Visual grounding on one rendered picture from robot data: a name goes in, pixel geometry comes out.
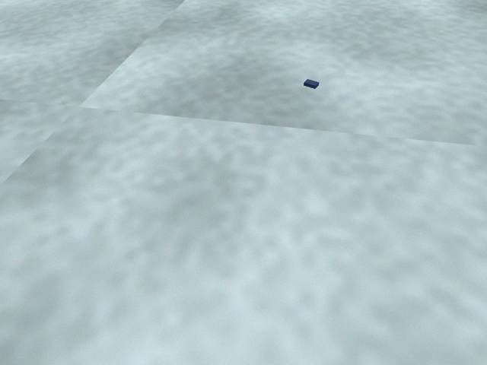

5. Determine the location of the small box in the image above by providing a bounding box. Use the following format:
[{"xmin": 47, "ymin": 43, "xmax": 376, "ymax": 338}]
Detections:
[{"xmin": 304, "ymin": 79, "xmax": 319, "ymax": 89}]

